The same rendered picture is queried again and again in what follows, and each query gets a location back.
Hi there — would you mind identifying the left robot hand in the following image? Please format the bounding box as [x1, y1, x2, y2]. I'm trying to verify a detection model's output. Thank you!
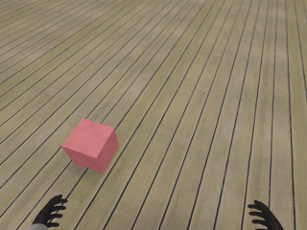
[32, 195, 68, 228]

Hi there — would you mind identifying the right robot hand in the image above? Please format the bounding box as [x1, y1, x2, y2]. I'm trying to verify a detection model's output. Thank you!
[248, 200, 284, 230]

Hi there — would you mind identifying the carton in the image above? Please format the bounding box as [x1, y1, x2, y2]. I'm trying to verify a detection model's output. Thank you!
[61, 118, 119, 173]

